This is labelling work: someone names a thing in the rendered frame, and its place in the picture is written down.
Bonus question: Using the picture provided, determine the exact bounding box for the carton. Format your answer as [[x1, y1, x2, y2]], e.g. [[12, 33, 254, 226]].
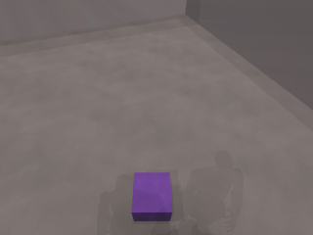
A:
[[131, 172, 172, 221]]

